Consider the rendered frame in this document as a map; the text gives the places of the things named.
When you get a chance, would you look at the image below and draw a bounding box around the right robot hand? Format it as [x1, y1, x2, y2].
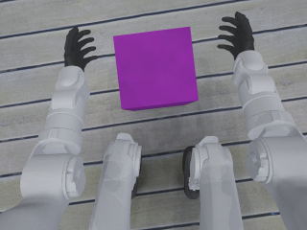
[217, 11, 255, 61]

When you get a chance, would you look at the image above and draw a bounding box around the right robot foot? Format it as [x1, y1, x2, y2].
[182, 146, 200, 199]

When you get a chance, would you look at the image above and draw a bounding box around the robot left shin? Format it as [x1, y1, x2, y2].
[103, 133, 136, 190]

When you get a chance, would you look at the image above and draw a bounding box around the robot left upper arm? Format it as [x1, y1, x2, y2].
[0, 152, 86, 230]

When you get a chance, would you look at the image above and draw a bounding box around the left robot hand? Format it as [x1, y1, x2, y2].
[63, 26, 98, 72]

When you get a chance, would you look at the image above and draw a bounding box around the carton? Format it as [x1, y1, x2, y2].
[113, 26, 199, 111]

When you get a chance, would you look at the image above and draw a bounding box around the robot left forearm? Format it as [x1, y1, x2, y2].
[20, 65, 90, 195]

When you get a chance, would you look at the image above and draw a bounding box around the robot right upper arm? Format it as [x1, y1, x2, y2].
[246, 136, 307, 230]

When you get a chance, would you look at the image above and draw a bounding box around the robot right forearm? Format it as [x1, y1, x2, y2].
[232, 50, 307, 142]

